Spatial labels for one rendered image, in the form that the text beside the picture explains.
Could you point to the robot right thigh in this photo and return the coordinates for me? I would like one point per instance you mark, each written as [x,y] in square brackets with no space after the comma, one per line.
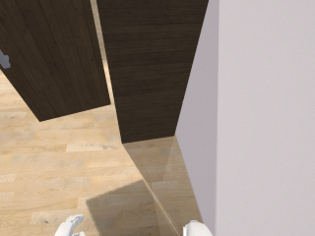
[196,229]

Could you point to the handle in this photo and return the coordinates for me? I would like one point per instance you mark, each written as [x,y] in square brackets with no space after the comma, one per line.
[4,60]

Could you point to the cupboard door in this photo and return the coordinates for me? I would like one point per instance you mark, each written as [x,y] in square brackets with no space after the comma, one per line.
[55,61]

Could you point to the left robot hand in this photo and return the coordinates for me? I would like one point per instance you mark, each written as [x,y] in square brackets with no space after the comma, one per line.
[66,228]

